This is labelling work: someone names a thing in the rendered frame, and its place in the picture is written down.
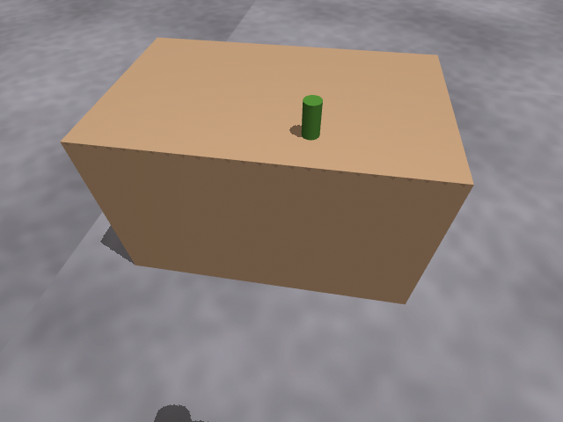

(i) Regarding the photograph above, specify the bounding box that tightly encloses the can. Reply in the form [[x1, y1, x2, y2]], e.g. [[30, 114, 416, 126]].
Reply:
[[302, 95, 323, 140]]

